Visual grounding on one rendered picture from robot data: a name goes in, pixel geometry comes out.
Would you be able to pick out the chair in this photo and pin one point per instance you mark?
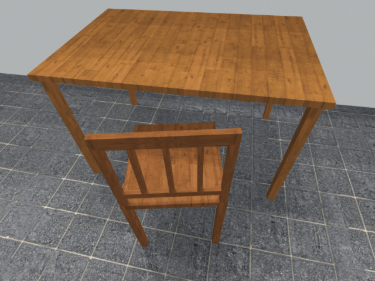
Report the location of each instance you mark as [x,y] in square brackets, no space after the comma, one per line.
[170,166]

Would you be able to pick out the table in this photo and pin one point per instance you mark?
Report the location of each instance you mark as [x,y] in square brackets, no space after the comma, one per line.
[257,58]

